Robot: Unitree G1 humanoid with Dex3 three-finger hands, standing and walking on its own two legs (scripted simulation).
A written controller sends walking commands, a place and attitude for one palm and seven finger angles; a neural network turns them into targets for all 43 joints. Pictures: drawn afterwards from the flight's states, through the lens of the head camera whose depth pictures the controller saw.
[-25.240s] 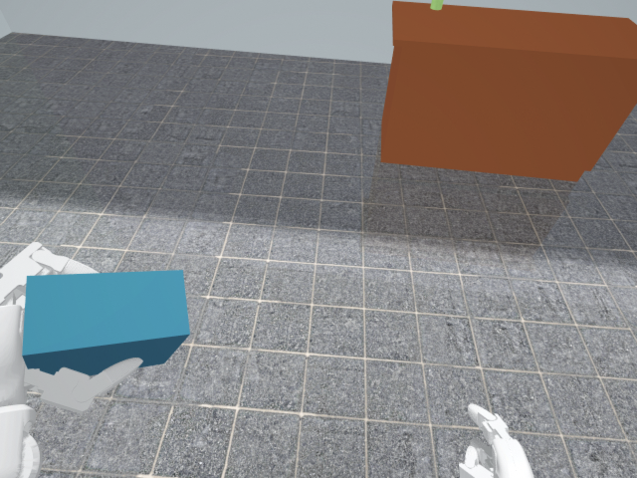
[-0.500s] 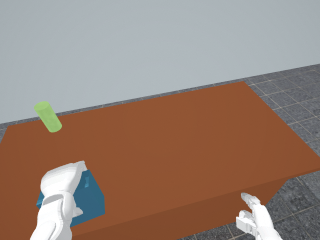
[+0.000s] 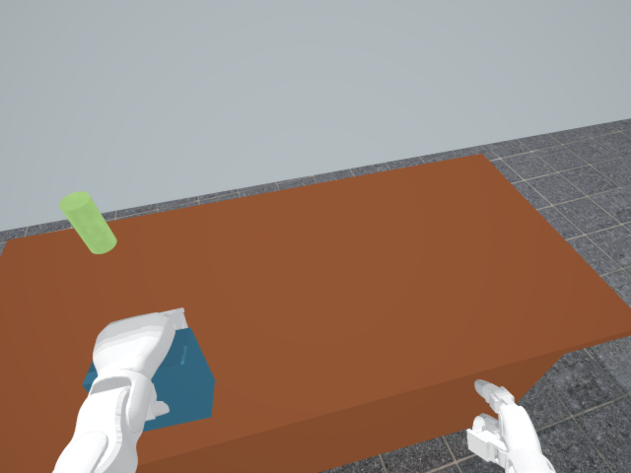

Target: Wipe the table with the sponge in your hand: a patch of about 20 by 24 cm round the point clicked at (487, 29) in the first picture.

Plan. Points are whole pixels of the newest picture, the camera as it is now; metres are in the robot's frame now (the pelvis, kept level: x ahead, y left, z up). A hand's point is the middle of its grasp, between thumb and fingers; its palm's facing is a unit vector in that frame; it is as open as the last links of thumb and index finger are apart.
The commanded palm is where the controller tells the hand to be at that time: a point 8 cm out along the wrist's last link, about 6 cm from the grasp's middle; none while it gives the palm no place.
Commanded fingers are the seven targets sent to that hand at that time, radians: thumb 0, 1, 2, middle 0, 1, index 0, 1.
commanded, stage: lower the sponge onto the table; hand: left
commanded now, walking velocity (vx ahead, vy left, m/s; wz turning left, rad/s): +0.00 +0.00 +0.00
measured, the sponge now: (161, 390) +0.21 +0.26 -0.05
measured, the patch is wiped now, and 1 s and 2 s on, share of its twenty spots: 0.00 0.15 0.25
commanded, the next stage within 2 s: wipe forward along the first lane in 1.08 s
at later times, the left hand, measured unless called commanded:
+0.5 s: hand (149, 358) +0.23 +0.27 +0.01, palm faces -0.03 -0.08 -1.00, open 10.2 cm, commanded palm +0.21 +0.27 +0.06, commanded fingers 0.00 0.10 1.30 -1.20 -1.60 -1.20 -1.60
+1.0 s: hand (147, 366) +0.23 +0.28 -0.01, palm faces -0.09 -0.08 -0.99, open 10.2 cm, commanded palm +0.21 +0.27 +0.04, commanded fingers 0.00 0.10 1.30 -1.20 -1.60 -1.20 -1.60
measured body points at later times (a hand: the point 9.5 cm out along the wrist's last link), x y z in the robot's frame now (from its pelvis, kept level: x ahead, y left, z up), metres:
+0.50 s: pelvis +0.00 +0.01 +0.00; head +0.00 -0.02 +0.45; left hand +0.23 +0.27 +0.06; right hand +0.23 -0.21 -0.09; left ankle +0.05 +0.12 -0.73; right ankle -0.02 -0.12 -0.73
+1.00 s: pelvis -0.01 +0.00 -0.01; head +0.00 -0.02 +0.44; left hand +0.23 +0.28 +0.04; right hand +0.21 -0.23 -0.10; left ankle +0.05 +0.12 -0.73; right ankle -0.02 -0.12 -0.73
